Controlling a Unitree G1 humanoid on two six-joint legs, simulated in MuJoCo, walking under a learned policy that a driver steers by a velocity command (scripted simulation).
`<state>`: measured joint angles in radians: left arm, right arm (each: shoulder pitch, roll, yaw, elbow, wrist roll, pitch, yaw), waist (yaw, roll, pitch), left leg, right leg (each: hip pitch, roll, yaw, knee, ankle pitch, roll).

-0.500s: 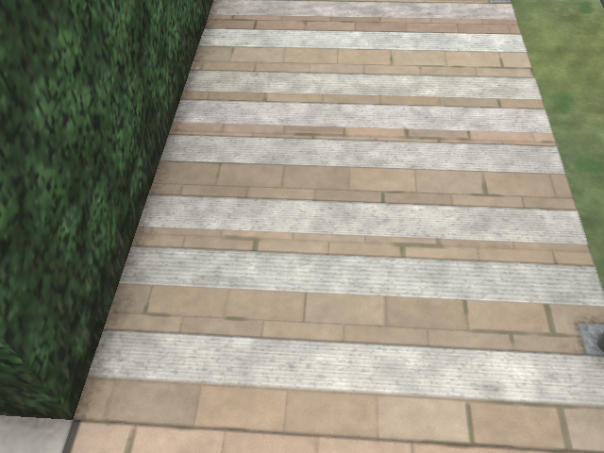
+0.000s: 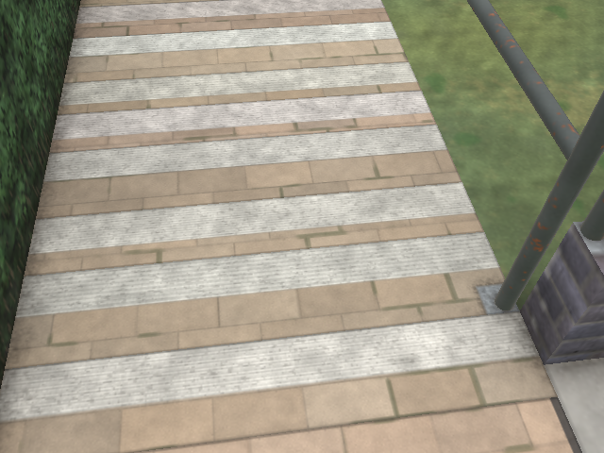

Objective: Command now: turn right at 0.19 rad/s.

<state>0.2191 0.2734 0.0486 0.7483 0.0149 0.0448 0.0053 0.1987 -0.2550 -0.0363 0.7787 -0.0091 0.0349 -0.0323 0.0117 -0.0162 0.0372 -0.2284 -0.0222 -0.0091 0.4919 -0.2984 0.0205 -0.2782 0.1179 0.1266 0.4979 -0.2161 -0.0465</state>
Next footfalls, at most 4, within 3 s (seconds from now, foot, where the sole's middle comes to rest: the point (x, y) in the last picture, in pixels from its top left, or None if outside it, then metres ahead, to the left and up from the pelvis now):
0.26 right None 0.00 -0.11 -0.77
1.48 right None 0.40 -0.05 -0.77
2.00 left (262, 350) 0.72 0.12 -0.77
2.44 right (339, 299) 0.87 -0.07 -0.77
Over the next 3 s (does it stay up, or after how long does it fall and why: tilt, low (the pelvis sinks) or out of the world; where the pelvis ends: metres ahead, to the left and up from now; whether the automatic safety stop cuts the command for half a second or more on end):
stays up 0.84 0.00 0.00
